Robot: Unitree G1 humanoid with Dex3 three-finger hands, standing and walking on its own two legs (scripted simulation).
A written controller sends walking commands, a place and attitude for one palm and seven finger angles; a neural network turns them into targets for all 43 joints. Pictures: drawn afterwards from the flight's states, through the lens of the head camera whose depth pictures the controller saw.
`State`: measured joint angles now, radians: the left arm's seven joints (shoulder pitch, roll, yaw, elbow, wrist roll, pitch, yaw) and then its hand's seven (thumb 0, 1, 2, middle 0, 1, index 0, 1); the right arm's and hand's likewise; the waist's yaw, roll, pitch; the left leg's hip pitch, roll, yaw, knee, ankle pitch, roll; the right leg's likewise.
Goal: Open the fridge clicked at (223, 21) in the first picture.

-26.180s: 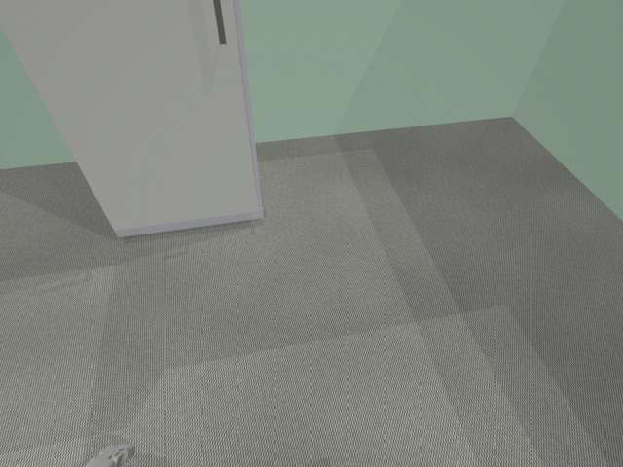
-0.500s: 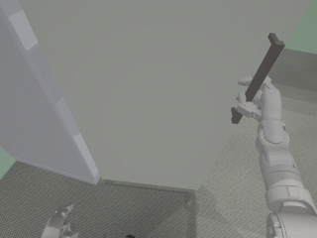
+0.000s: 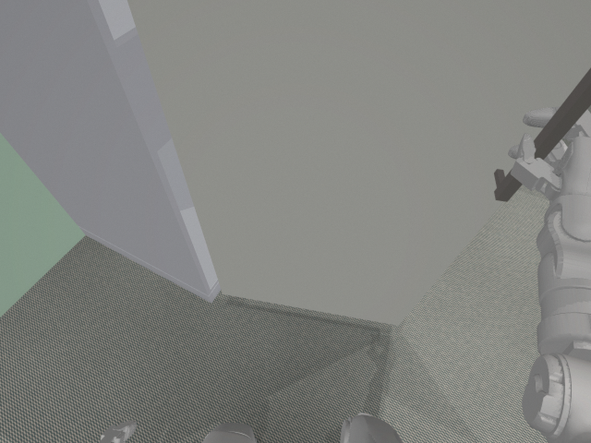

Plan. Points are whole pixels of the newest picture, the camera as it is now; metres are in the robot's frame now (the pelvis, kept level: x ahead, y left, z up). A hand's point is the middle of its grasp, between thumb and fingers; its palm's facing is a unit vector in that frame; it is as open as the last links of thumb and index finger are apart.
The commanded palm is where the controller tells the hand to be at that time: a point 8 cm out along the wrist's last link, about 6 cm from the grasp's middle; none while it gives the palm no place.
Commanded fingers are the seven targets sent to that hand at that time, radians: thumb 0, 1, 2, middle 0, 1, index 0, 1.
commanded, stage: stop walking and hold the door back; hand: right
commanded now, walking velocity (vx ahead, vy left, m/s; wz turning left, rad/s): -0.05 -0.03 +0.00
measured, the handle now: (548, 124) +0.51 -0.23 +0.18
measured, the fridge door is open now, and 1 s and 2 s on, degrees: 72 74 73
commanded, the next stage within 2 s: loosen the grip on the handle in 0.68 s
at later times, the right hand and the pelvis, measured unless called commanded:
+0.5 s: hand (529, 192) +0.42 -0.20 +0.14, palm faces +0.14 +0.95 -0.26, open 5.7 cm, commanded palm +0.41 -0.27 +0.13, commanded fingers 0.00 -0.90 -0.90 0.45 1.40 0.45 1.40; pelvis +0.01 -0.02 +0.00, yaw +1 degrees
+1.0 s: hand (532, 173) +0.45 -0.21 +0.15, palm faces +0.17 +0.97 -0.20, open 7.5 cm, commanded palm +0.42 -0.24 +0.15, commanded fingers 0.00 0.55 -0.20 0.42 1.37 0.42 1.37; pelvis -0.02 -0.01 +0.00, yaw +3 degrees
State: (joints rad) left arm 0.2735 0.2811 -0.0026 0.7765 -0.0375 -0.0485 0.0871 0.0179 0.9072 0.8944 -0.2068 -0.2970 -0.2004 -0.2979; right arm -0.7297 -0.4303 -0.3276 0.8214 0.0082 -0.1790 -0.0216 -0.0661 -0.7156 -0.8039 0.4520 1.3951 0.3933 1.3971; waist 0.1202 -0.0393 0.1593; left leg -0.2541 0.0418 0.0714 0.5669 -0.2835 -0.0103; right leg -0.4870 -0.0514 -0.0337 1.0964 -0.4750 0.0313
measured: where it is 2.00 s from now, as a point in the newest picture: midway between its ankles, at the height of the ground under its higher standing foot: outside the picture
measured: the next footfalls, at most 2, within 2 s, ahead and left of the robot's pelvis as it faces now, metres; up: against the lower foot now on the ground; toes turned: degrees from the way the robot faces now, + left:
right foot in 0.14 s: +0.12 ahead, -0.12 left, +0.00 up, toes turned +4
left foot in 0.40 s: +0.03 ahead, +0.10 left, +0.00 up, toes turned +5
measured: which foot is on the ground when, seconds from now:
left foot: down 0.00-0.16, up 0.18-0.38, down 0.40-1.00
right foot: up 0.00-0.12, down 0.14-1.00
